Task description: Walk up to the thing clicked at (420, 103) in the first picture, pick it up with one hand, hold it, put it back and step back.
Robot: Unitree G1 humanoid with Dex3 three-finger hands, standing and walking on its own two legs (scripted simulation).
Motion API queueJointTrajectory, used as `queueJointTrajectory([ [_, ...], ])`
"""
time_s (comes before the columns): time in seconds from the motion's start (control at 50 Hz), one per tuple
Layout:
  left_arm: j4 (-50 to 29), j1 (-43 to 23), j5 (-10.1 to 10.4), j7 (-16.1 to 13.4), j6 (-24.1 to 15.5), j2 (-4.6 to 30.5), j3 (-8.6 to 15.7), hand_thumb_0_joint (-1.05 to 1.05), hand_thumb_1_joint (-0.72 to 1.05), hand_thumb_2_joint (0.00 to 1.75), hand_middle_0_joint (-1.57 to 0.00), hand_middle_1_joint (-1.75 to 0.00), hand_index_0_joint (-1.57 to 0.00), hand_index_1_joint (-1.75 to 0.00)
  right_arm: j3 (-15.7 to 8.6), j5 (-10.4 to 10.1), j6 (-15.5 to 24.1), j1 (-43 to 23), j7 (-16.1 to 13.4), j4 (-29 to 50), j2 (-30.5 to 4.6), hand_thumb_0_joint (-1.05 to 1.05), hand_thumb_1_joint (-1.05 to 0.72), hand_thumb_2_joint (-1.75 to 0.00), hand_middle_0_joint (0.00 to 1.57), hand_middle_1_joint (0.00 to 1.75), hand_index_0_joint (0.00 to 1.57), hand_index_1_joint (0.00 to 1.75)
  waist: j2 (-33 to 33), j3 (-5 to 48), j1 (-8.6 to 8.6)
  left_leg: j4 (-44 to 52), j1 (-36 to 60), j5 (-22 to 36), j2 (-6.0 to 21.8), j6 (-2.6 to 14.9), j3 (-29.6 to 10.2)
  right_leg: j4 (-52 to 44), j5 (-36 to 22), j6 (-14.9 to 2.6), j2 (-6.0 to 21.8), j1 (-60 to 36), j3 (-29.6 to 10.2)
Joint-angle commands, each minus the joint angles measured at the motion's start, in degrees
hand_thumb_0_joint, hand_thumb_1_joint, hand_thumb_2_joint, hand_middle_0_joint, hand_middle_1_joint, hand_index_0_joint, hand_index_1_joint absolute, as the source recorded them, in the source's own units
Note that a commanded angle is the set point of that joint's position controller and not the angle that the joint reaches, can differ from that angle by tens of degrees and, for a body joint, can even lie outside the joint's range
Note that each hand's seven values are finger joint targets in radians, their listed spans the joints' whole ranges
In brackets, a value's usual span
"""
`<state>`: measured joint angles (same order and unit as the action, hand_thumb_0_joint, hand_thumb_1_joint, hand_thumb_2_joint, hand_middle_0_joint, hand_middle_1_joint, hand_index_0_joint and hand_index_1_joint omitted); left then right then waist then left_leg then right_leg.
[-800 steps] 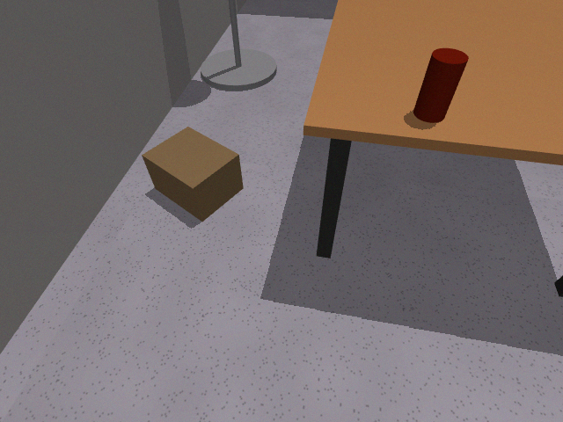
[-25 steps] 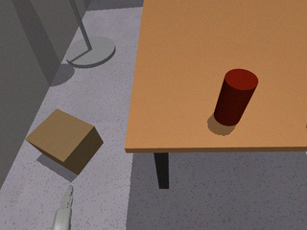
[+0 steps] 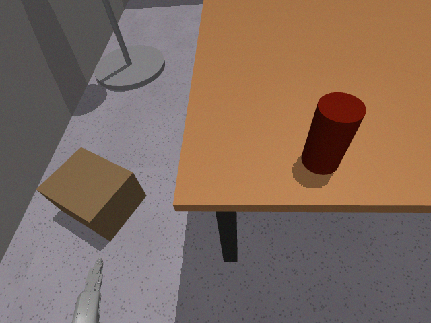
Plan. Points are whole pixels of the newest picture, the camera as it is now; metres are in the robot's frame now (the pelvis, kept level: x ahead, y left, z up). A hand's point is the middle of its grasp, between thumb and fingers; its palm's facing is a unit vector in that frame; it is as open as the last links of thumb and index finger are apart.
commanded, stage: go down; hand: right
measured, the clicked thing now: (329, 136) +0.47 -0.19 +0.06
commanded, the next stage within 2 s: approach in 0.32 s
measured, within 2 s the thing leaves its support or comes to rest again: neither
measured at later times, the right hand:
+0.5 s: hand out of the picture +0.38 -0.38 +0.15, palm faces +0.18 +0.98 +0.02, open 17.4 cm
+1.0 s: hand (361, 151) +0.44 -0.25 +0.04, palm faces +0.08 +0.99 +0.06, open 17.5 cm
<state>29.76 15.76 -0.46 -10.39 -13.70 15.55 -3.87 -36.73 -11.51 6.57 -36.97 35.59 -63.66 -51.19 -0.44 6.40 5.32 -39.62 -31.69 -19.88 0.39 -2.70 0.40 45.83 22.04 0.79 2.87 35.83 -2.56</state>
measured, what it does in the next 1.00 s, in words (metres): stands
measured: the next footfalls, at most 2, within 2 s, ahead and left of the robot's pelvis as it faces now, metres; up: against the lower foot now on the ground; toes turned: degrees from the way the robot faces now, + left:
none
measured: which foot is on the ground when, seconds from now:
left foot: down 0.00-1.00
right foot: down 0.00-1.00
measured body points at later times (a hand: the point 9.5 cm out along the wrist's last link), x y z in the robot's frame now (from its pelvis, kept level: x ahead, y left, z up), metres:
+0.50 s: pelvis +0.00 +0.01 +0.00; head +0.06 -0.01 +0.44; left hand +0.15 +0.27 -0.05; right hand +0.37 -0.43 +0.16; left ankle -0.01 +0.16 -0.71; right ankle +0.00 -0.12 -0.71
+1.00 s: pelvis -0.02 +0.01 -0.03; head +0.08 -0.03 +0.41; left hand +0.13 +0.27 -0.06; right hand +0.43 -0.30 +0.04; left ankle -0.01 +0.16 -0.71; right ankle +0.00 -0.12 -0.71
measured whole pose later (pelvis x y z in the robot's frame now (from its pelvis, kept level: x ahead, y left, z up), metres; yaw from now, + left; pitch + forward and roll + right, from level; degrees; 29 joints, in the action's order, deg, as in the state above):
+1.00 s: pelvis -0.02 +0.01 -0.03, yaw +1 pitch +17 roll +3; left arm 18.2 18.2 -2.8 -5.7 -10.2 13.7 -1.4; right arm -31.3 -8.5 16.8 -38.0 21.8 -59.7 -33.0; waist 1.5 6.6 9.6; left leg -51.8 -45.4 -23.6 -0.4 -2.4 -0.7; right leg 55.9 25.1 1.4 3.5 48.0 -2.0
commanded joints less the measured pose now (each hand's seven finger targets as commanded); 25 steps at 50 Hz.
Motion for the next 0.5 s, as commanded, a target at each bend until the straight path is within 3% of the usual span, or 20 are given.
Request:
queueJointTrajectory([
  [0.0, -10.9, 0.7, 0.5, -0.5, -2.8, 9.9, 5.2, 0.0, -0.55, 0.06, -0.05, -0.05, -0.05, -0.05, -2.8, -1.9, 3.0, -15.1, -0.4, 10.9, -20.9, 0.0, 0.57, -0.07, 0.04, 0.06, 0.05, 0.06, -5.7, 15.0, -0.72, 3.4, 5.4, 13.5, -1.7, 2.9, 2.0, -6.6, -15.9, -1.37, -1.6, -11.9, 0.7],
  [0.08, -12.6, 2.1, 0.6, -0.4, -2.7, 9.3, 4.7, 0.0, -0.56, 0.06, -0.05, -0.05, -0.05, -0.06, -5.4, -2.3, 4.3, -17.6, -0.3, 15.3, -24.2, 0.0, 0.56, -0.06, 0.05, 0.05, 0.05, 0.05, -8.6, 20.2, -1.47, 1.9, 6.4, 17.7, -1.4, 2.97, 1.5, -4.8, -22.4, -0.97, -1.8, -15.4, 0.7],
  [0.1, -10.8, 3.1, 0.6, -0.5, -2.6, 9.2, 4.6, 0.0, -0.56, 0.06, -0.05, -0.05, -0.04, -0.05, -6.1, -2.5, 4.7, -19.9, -0.2, 18.9, -26.1, 0.0, 0.56, -0.05, 0.05, 0.05, 0.05, 0.05, -12.0, 21.7, -2.13, 1.7, 6.0, 18.2, -1.4, 3.11, 1.5, -4.7, -25.5, -0.58, -1.6, -17.5, 0.6],
  [0.12, -10.6, 1.9, 0.5, -0.5, -2.6, 8.1, 3.6, 0.0, -0.56, 0.07, -0.05, -0.05, -0.04, -0.06, -5.0, -2.2, 4.4, -18.5, -0.2, 15.4, -24.5, 0.0, 0.55, -0.05, 0.05, 0.05, 0.05, 0.05, -12.3, 18.8, -1.51, 2.0, 4.4, 16.8, -1.4, 3.16, 1.4, -4.5, -24.7, -0.62, -1.6, -16.9, 0.6],
  [0.14, -9.2, 1.3, 0.4, -0.6, -2.7, 8.4, 4.1, 0.0, -0.55, 0.06, -0.05, -0.05, -0.04, -0.05, -4.3, -2.5, 5.0, -23.2, -0.2, 21.8, -24.1, 0.0, 0.56, -0.05, 0.05, 0.05, 0.05, 0.05, -15.8, 21.4, -1.75, 1.6, 3.5, 16.3, -1.4, 3.31, 1.2, -4.5, -25.3, -0.32, -1.4, -19.1, 0.5],
  [0.16, -8.5, 0.5, 0.4, -0.8, -2.9, 8.6, 4.5, 0.0, -0.55, 0.07, -0.04, -0.05, -0.04, -0.05, -3.9, -2.1, 4.3, -20.0, -0.3, 15.3, -23.3, 0.0, 0.54, -0.05, 0.06, 0.05, 0.05, 0.05, -14.4, 17.2, -0.93, 1.9, 1.5, 14.1, -1.7, 3.33, 1.6, -4.7, -24.1, -0.4, -1.1, -17.9, 0.3],
  [0.18, -6.2, 0.7, 0.1, -0.6, -2.8, 7.9, 3.7, 0.0, -0.55, 0.06, -0.04, -0.05, -0.04, -0.05, -3.5, -2.0, 4.6, -21.8, -0.4, 18.9, -23.1, 0.0, 0.55, -0.05, 0.05, 0.05, 0.05, 0.05, -17.0, 18.1, -1.67, 2.2, 1.7, 13.6, -1.4, 3.49, 1.2, -4.9, -23.5, -0.18, -1.3, -18.1, 0.5],
  [0.22, -6.0, -1.5, 0.0, -0.8, -3.1, 8.8, 4.2, 0.0, -0.55, 0.06, -0.05, -0.05, -0.04, -0.05, -2.8, -1.5, 4.0, -21.7, -0.6, 16.2, -22.9, 0.0, 0.53, -0.05, 0.05, 0.05, 0.05, 0.05, -15.7, 17.4, -1.23, 2.1, 2.1, 13.5, -1.5, 3.53, 1.3, -5.0, -21.7, -0.37, -1.3, -16.4, 0.5],
  [0.26, -7.2, -3.4, -0.1, -1.0, -3.3, 9.6, 4.3, 0.0, -0.55, 0.06, -0.05, -0.05, -0.04, -0.05, -1.7, -1.2, 3.3, -20.9, -0.3, 14.6, -21.4, 0.0, 0.51, -0.06, 0.06, 0.05, 0.05, 0.05, -15.0, 18.9, -0.63, 2.0, 1.7, 14.5, -1.8, 3.59, 1.4, -4.6, -24.4, -0.12, -1.1, -17.2, 0.1],
  [0.3, -6.9, -1.9, -0.2, -1.1, -3.1, 11.4, 5.9, 0.0, -0.55, 0.06, -0.05, -0.05, -0.05, -0.05, -2.4, -1.5, 2.9, -18.2, 0.0, 13.2, -21.9, 0.0, 0.51, -0.06, 0.06, 0.05, 0.05, 0.05, -13.6, 19.8, -1.0, 1.8, 2.1, 14.6, -2.0, 3.55, 2.0, -4.4, -25.9, -0.1, -0.9, -17.9, -0.2],
  [0.34, -8.3, -0.5, -0.1, -0.8, -2.8, 10.0, 4.4, 0.0, -0.55, 0.05, -0.05, -0.05, -0.05, -0.05, -2.8, -1.9, 2.7, -16.5, 0.5, 10.9, -20.8, 0.0, 0.52, -0.06, 0.05, 0.05, 0.05, 0.05, -9.3, 19.6, -0.55, 2.0, 3.4, 16.0, -1.9, 3.26, 2.1, -4.1, -25.3, -0.55, -1.1, -16.3, -0.1],
  [0.36, -11.1, -2.4, 0.2, -0.9, -3.0, 10.2, 4.1, 0.0, -0.55, 0.05, -0.05, -0.05, -0.05, -0.05, -3.8, -2.5, 3.0, -16.1, 0.6, 11.5, -22.1, 0.0, 0.53, -0.06, 0.05, 0.05, 0.05, 0.05, -7.6, 19.1, -1.17, 2.0, 4.8, 15.4, -2.0, 3.1, 2.5, -4.5, -22.9, -0.79, -1.2, -14.6, -0.2],
  [0.38, -11.1, 0.6, 0.2, -0.9, -2.8, 10.7, 5.3, 0.0, -0.55, 0.05, -0.05, -0.05, -0.05, -0.05, -4.9, -2.4, 3.1, -15.2, 0.7, 11.4, -23.2, 0.0, 0.53, -0.06, 0.05, 0.05, 0.05, 0.05, -6.5, 20.9, -0.74, 1.8, 6.6, 17.9, -1.6, 2.95, 1.9, -4.1, -23.1, -1.07, -1.6, -14.5, 0.3],
  [0.4, -12.5, 0.7, 0.3, -1.0, -2.7, 10.4, 4.6, 0.0, -0.57, 0.06, -0.05, -0.03, -0.03, -0.05, -5.8, -2.7, 3.7, -16.1, 0.6, 13.5, -24.6, 0.0, 0.61, -0.05, 0.03, 0.06, 0.04, 0.06, -6.0, 21.6, -1.33, 1.8, 8.6, 18.2, -1.4, 2.62, 1.7, -4.1, -21.4, -1.46, -2.0, -13.0, 0.6],
  [0.42, -14.2, 1.7, 0.4, -1.0, -2.6, 10.4, 4.6, 0.0, -0.56, 0.05, -0.05, -0.05, -0.05, -0.05, -5.9, -2.5, 3.4, -13.9, 0.7, 10.9, -23.7, 0.0, 0.53, -0.05, 0.05, 0.04, 0.05, 0.04, -4.0, 21.9, -1.08, 1.3, 9.1, 19.8, -1.5, 2.57, 1.8, -4.0, -23.3, -1.31, -1.9, -13.3, 0.7],
  [0.44, -13.6, 2.4, 0.5, -1.0, -2.4, 9.9, 4.7, 0.0, -0.56, 0.05, -0.05, -0.05, -0.05, -0.05, -6.1, -2.6, 3.8, -15.1, 0.6, 14.3, -24.6, 0.0, 0.52, -0.05, 0.05, 0.04, 0.05, 0.04, -5.9, 21.6, -1.72, 1.4, 9.5, 19.7, -1.1, 2.43, 1.3, -4.1, -22.2, -1.64, -2.3, -12.7, 1.1],
  [0.46, -12.9, 4.5, 0.5, -0.9, -2.1, 9.0, 4.2, 0.0, -0.56, 0.05, -0.05, -0.05, -0.05, -0.05, -5.4, -2.4, 3.5, -14.6, 0.5, 11.5, -22.8, 0.0, 0.52, -0.05, 0.05, 0.04, 0.05, 0.04, -5.8, 19.5, -1.01, 1.2, 7.9, 20.0, -1.3, 2.57, 1.3, -4.0, -23.3, -1.42, -2.2, -13.0, 1.1],
  [0.48, -11.6, 3.9, 0.4, -0.7, -2.0, 8.0, 3.2, 0.0, -0.56, 0.05, -0.05, -0.05, -0.05, -0.06, -4.3, -2.4, 3.4, -13.5, 0.4, 9.5, -20.8, 0.0, 0.52, -0.04, 0.05, 0.04, 0.05, 0.04, -6.1, 16.2, -1.42, 1.2, 5.6, 17.7, -1.5, 2.8, 1.4, -4.2, -21.8, -1.42, -2.1, -11.1, 0.9],
])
